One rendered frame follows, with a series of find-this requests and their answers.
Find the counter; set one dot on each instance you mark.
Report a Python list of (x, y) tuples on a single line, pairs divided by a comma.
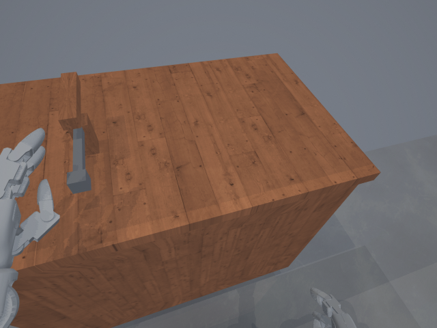
[(203, 175)]

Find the left robot forearm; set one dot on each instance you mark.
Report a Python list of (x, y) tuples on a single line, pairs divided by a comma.
[(9, 300)]

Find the robot right hand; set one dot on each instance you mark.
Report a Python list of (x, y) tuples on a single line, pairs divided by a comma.
[(332, 308)]

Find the robot left hand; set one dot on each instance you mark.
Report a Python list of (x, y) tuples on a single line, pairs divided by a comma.
[(15, 168)]

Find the tap lever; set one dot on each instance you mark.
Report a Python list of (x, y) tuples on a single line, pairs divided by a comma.
[(78, 180)]

